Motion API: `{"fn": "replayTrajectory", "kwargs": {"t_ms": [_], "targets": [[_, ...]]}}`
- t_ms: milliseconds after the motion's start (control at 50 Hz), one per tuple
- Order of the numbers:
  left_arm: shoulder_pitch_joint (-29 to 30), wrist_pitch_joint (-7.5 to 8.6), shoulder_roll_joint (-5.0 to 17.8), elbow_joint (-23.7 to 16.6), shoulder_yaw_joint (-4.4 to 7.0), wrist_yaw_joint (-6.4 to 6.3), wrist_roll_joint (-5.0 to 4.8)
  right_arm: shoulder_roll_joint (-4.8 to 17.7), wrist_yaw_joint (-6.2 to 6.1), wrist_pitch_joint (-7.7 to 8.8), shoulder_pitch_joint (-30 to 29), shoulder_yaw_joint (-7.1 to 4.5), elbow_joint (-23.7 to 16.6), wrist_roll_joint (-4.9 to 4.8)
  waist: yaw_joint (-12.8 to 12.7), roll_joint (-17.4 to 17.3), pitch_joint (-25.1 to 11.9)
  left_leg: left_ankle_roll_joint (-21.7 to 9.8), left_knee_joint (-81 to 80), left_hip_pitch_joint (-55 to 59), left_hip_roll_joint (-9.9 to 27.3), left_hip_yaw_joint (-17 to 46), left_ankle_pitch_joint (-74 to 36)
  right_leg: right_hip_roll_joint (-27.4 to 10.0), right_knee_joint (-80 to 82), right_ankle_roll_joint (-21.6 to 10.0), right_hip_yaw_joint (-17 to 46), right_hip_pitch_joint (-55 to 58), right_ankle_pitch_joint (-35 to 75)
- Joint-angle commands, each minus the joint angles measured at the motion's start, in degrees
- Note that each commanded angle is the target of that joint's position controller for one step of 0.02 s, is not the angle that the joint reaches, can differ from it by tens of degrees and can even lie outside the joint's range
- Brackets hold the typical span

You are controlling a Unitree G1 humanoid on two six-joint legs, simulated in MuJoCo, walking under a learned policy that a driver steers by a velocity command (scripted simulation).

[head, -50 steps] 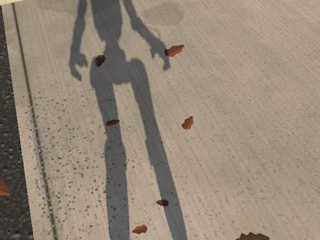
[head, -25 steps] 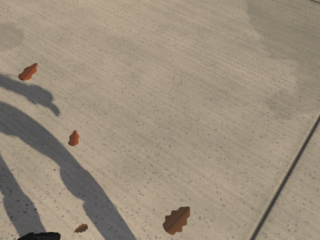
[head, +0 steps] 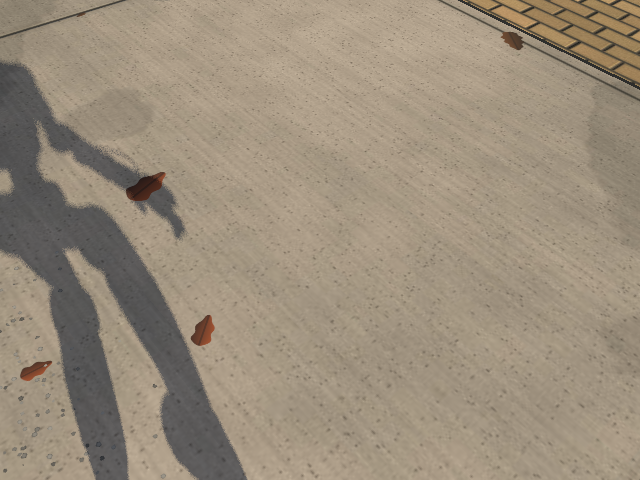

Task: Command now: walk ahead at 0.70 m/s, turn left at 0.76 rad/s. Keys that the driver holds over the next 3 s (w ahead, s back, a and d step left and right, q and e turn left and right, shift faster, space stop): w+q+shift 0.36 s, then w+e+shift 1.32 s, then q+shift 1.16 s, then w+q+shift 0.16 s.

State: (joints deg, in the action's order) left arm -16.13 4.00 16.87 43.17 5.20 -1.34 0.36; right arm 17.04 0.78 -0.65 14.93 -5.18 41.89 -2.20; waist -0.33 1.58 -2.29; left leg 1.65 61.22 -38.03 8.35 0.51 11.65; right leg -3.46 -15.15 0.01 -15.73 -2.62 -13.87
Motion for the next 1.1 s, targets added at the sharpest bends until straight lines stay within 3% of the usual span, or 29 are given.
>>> {"fn": "replayTrajectory", "kwargs": {"t_ms": [20, 160, 200, 220, 240, 260, 280, 300, 320, 340, 360, 400, 480, 560, 620, 680, 720, 740, 760, 780, 800, 820, 840, 860, 900, 960, 1000, 1040, 1100], "targets": [[3.04, 1.13, 8.32, -3.24, 2.40, 0.32, 0.05, 1.58, 0.80, 0.98, -6.44, 0.33, -6.21, -0.25, -0.47, 2.80, 6.60, -0.61, -1.94, -11.79, 3.01, 0.49, -2.54, -17.72, 11.71, -8.75, 10.09, 3.54, -14.32], [3.96, -0.05, 11.21, -1.27, 3.40, 2.42, -1.22, 3.09, 1.96, 0.43, -8.29, 1.10, -8.37, -0.99, 1.05, 2.50, 10.49, -6.58, -10.22, -4.17, 2.75, -6.02, 2.85, -16.65, 8.82, -6.00, -2.12, 7.09, -4.75], [5.91, -0.72, 12.95, -1.53, 3.74, 2.96, -2.26, 6.60, 1.40, 0.07, 0.72, -0.63, -6.26, -1.38, 6.56, 3.39, 5.02, -9.19, -10.57, 12.33, -4.18, -13.03, 7.39, -14.97, -5.61, -5.04, -5.74, 4.24, 23.76], [8.29, -1.06, 13.08, -1.95, 3.40, 3.22, -3.01, 10.15, 0.98, 0.15, 11.55, -2.83, -3.48, -1.84, 13.51, 1.53, -0.94, -11.77, -14.64, 29.21, -9.51, -15.69, 4.24, -12.85, -22.49, -3.48, -7.53, -1.12, 40.39], [9.96, -0.62, 9.11, -3.73, 1.82, 2.68, -1.70, 16.47, 0.42, -0.06, 25.31, -5.69, 1.79, -1.59, 18.61, -7.87, -1.77, -14.15, -18.29, 47.17, -11.74, -8.36, 4.51, -9.58, -48.59, -0.16, -3.95, -18.92, 23.65], [4.53, 1.29, -1.48, -7.62, -1.05, 2.54, -0.05, 22.68, 0.65, 0.52, 17.67, -5.62, 0.43, -1.07, 5.75, -28.55, -1.31, -21.31, -34.25, 52.58, -1.50, 26.98, 26.66, 1.94, -71.27, 3.14, 5.00, -42.77, -21.32], [9.71, 3.79, 4.26, -10.84, -0.88, 1.90, -1.54, 18.11, 1.85, 3.13, 14.32, -3.55, -4.77, -0.28, 6.81, -18.95, -9.73, -23.95, -48.80, 52.21, 6.81, 49.94, 39.57, 3.65, -76.09, 1.83, 20.35, -47.41, -19.89], [16.72, 5.08, 8.47, -12.66, -0.06, 1.41, -3.90, 14.29, 2.56, 4.72, 14.43, -2.61, -4.53, 0.12, 8.31, -9.85, -3.44, -21.26, -52.23, 49.73, 8.93, 48.44, 35.81, 2.43, -74.15, -0.13, 20.49, -52.04, -12.72], [15.64, 5.95, 6.63, -12.09, -0.68, 1.14, -3.52, 13.50, 2.54, 5.48, 14.74, -2.28, -3.64, 0.68, 5.97, -5.97, -0.94, -21.44, -50.59, 45.53, 9.37, 45.68, 32.00, 0.56, -70.66, -1.74, 20.68, -52.48, -8.77], [14.26, 6.17, 5.24, -10.56, -1.02, 0.78, -1.54, 10.76, 2.42, 5.71, 10.87, -1.35, -4.06, 1.24, 3.41, -2.90, 0.75, -19.77, -47.65, 37.44, 6.72, 39.40, 26.09, -1.91, -65.73, -2.52, 22.19, -47.28, -4.65], [10.56, 5.58, 5.18, -9.65, -0.79, 1.23, -1.10, 8.77, 2.07, 5.89, 7.10, -0.57, -5.80, 2.07, 0.02, -4.92, 0.89, -19.50, -45.71, 31.31, 4.26, 34.60, 23.62, -3.18, -62.40, -2.50, 23.82, -42.36, -0.77], [6.67, 3.57, 6.01, -6.86, -0.43, 2.19, -0.99, 5.91, 0.83, 6.02, 4.26, 0.47, -6.60, 1.87, -1.51, -4.87, 2.23, -17.83, -48.05, 28.24, 1.54, 24.11, 15.85, -4.92, -55.35, -1.35, 21.32, -39.41, 5.04], [16.26, 1.81, 2.50, -7.61, -1.95, 3.05, -0.53, 2.97, -1.33, 6.59, 10.28, 1.86, -2.92, 1.79, 2.87, -4.83, 7.35, -11.86, -51.01, 28.91, -3.73, 7.02, -13.32, -2.86, -38.48, 0.48, 14.75, -40.80, 20.26], [24.65, 3.04, 0.26, -8.76, -2.86, 5.46, -2.51, 3.87, -2.98, 6.57, 14.48, 2.30, 0.54, 2.22, 6.37, -5.09, 9.90, -5.96, -56.78, 31.96, -3.62, -0.71, -19.65, 1.64, -21.15, -1.49, 10.36, -36.35, 31.45], [24.74, 3.82, 2.15, -9.14, -1.94, 7.13, -3.55, 6.48, -3.58, 6.48, 14.05, 1.81, 2.09, 3.05, 5.16, -6.43, 9.53, -3.31, -55.64, 40.53, -1.27, -4.60, -34.40, 6.15, -14.01, -3.69, 9.69, -34.77, 31.92], [15.74, 3.07, 5.65, -7.94, -0.22, 7.20, -4.02, 10.26, -5.37, 5.40, 11.27, 0.64, 1.95, 5.20, -1.05, -11.28, 2.12, 0.35, -41.27, 49.24, 0.81, -7.25, -75.77, 12.16, -17.82, -5.58, 3.82, -25.66, 25.13], [-8.12, 1.10, 10.56, -1.66, 1.97, 5.86, -4.37, 11.83, -6.33, 4.66, 4.21, -0.23, 0.04, 7.03, -12.64, -11.37, -5.73, 1.47, -13.80, 42.61, 1.24, -6.86, -92.90, 11.40, -21.58, -8.50, 6.73, -4.27, 20.24], [-25.72, 0.25, 10.93, 3.49, 1.87, 4.49, -3.80, 12.24, -5.66, 4.82, -6.78, -0.40, -2.66, 6.80, -22.54, -0.89, -6.96, 2.54, 19.24, 28.05, -5.70, -8.02, -61.43, 5.60, -16.29, -12.49, 15.54, 10.72, 23.71], [-24.14, 0.86, 8.02, 4.73, 0.00, 4.37, -0.98, -2.65, -2.86, 6.85, 0.50, 3.59, -5.89, 5.52, -10.07, 22.86, -10.83, 4.40, 45.57, -6.44, -16.10, 3.55, 24.62, -1.41, -26.05, -20.56, 35.85, 33.16, 11.04], [-14.97, 0.99, 7.22, 0.83, 0.23, 3.80, 0.77, -1.09, -0.79, 9.71, 4.81, 4.95, -8.92, -0.25, -6.52, 16.38, -18.44, 1.18, 46.15, -15.12, -14.35, 12.58, 20.76, -10.13, -8.96, -27.50, 62.86, 33.68, -24.90], [-13.26, 1.05, 5.60, -1.46, 0.36, 2.96, 0.42, 4.34, 0.33, 11.25, -1.71, 4.23, -9.90, -0.92, -7.47, 4.51, -10.84, -2.99, 36.88, -14.13, -11.86, 12.12, 13.52, -10.28, 1.26, -24.16, 66.21, 24.54, -31.94], [-8.35, 1.64, 4.64, -1.92, -0.21, 3.07, 0.41, 4.27, 0.91, 11.76, -3.54, 4.28, -10.77, -0.02, -1.56, -8.12, -2.13, -5.22, 28.61, -10.55, -9.64, 10.81, 8.55, -9.92, 4.75, -22.07, 64.52, 9.84, -29.00], [-3.73, 2.35, 4.42, -3.43, -0.53, 3.31, 0.11, 3.74, 0.58, 11.26, -3.83, 4.41, -9.85, 2.01, 1.39, -12.25, 1.77, -5.53, 22.29, -4.81, -7.79, 10.73, 6.64, -6.65, 5.54, -21.45, 60.90, -2.43, -24.07], [-0.36, 2.45, 5.52, -4.61, -0.43, 3.07, 0.33, 3.49, 0.20, 10.41, -2.50, 4.43, -9.47, 2.97, 3.98, -11.22, 5.45, -4.43, 19.15, -1.22, -6.69, 10.95, 6.13, -3.19, 6.60, -21.88, 56.54, -11.99, -19.76], [1.17, 2.20, 4.94, -4.95, -0.67, 2.61, -0.85, 4.38, -1.12, 9.12, -1.91, 4.20, -9.69, 3.29, 5.66, -8.06, 8.60, -1.93, 9.62, 2.64, -4.00, 8.60, 5.83, 1.21, 6.79, -21.07, 47.65, -22.52, -11.16], [-0.66, 2.10, 5.80, -4.41, -0.26, 1.15, -2.65, 1.63, -1.90, 9.20, -12.54, 5.30, -14.25, 5.02, 1.03, -3.59, 9.81, 1.39, -12.90, 13.93, -5.35, 3.42, -8.72, 7.31, 5.93, -17.96, 36.73, -32.94, 0.56], [-4.73, 1.56, 6.74, -2.97, 0.26, 0.92, -3.43, 0.10, -1.84, 9.22, -16.74, 5.28, -15.81, 3.58, -3.00, -0.68, 6.65, 2.87, -22.71, 22.59, -8.67, 2.18, -19.09, 7.84, 3.66, -14.87, 36.77, -33.11, -1.98], [-6.95, 0.78, 6.22, -1.92, 0.26, 0.64, -4.07, 2.26, -1.97, 9.05, -17.37, 3.91, -16.19, 1.22, -4.17, 2.28, 4.71, 4.07, -30.01, 22.85, -9.83, 5.07, -18.78, 6.92, -0.51, -13.21, 40.40, -24.05, -6.02], [-7.70, -0.52, 4.96, -1.36, 0.31, 0.47, -3.33, 6.08, -1.88, 9.86, -14.04, 1.43, -15.46, -0.43, -1.37, 4.67, 1.48, 2.06, -35.80, 25.11, -9.92, 6.34, -11.02, 5.04, -12.42, -10.14, 43.06, -11.10, 3.44]]}}
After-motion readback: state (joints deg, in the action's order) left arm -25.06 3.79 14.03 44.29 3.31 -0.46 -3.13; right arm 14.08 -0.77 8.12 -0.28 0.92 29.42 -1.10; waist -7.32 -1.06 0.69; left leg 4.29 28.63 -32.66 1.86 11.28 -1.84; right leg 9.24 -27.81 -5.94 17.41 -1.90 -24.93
